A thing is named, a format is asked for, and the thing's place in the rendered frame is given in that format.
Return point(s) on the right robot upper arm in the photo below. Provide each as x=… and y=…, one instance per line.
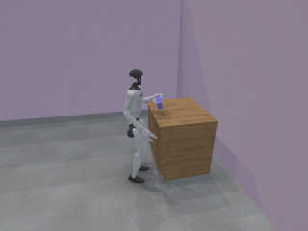
x=130, y=96

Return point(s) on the right robot thigh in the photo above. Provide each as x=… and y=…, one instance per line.
x=134, y=133

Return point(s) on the robot right hand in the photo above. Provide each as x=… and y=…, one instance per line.
x=146, y=133

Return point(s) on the robot left hand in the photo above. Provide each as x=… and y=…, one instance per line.
x=154, y=97

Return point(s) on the robot right forearm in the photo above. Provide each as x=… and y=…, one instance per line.
x=133, y=121

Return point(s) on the sponge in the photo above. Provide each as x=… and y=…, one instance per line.
x=159, y=102

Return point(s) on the robot torso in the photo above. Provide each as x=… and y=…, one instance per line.
x=136, y=106

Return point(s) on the table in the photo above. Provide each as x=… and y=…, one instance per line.
x=185, y=138

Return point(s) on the robot left forearm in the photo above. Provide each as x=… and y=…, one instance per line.
x=147, y=99

